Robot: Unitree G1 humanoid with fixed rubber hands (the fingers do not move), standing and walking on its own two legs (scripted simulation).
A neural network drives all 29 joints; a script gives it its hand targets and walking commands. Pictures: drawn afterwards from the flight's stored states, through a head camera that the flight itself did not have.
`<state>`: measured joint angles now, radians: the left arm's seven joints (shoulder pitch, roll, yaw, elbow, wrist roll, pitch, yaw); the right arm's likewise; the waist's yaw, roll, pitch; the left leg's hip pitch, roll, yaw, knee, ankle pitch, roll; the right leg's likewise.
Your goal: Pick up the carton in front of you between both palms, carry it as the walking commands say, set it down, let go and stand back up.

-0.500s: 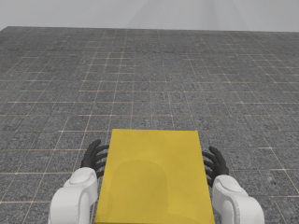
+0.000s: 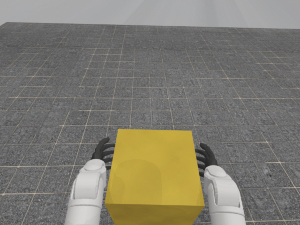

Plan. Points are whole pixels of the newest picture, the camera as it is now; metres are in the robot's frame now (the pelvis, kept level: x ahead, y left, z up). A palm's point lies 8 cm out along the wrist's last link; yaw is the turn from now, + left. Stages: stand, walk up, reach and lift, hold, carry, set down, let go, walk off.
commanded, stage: carry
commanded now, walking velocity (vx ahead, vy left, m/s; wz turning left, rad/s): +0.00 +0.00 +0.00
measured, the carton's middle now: (153, 182) +0.28 +0.00 -0.05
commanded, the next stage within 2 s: hold in 0.40 s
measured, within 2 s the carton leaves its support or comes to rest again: neither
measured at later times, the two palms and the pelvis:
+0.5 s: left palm (98, 166) +0.27 +0.15 +0.04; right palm (212, 171) +0.27 -0.15 +0.04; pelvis -0.01 +0.00 +0.01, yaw -1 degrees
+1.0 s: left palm (109, 160) +0.30 +0.13 +0.03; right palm (219, 178) +0.26 -0.17 +0.03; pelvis -0.07 +0.03 -0.01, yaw -8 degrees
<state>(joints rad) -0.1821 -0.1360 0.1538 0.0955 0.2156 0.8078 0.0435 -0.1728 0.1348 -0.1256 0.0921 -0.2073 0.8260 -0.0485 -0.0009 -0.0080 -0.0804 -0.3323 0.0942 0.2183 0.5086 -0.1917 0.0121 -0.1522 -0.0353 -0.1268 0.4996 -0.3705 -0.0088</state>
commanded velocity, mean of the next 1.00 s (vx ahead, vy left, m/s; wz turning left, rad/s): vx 0.00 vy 0.00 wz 0.00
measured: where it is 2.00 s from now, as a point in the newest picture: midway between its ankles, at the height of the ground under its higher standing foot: outside the picture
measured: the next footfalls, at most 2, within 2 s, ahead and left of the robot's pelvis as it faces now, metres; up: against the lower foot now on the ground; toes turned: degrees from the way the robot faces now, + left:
none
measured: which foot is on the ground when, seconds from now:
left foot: down 0.00-1.00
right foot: down 0.00-1.00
